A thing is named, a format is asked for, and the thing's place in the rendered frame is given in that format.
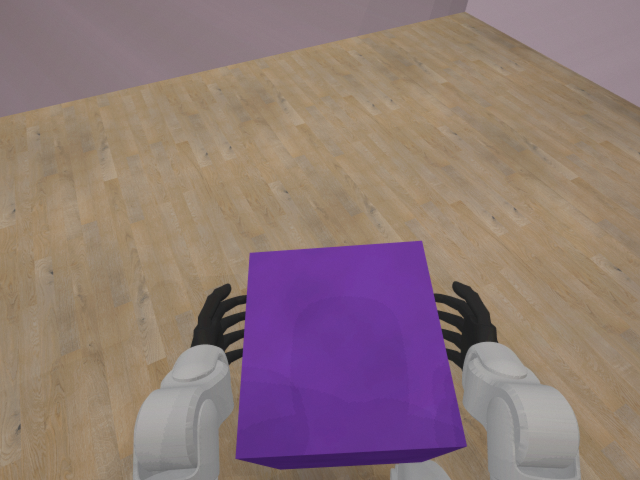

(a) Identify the left robot forearm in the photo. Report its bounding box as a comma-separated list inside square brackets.
[133, 344, 234, 480]

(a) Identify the robot right hand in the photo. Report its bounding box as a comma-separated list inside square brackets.
[434, 281, 498, 371]

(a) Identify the right robot forearm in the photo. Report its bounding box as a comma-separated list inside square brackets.
[462, 342, 581, 480]

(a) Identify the carton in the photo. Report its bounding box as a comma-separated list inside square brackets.
[235, 241, 467, 470]

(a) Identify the robot left hand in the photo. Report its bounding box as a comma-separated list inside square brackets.
[190, 284, 247, 365]

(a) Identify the robot right thigh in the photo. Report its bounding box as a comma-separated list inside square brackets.
[390, 460, 451, 480]

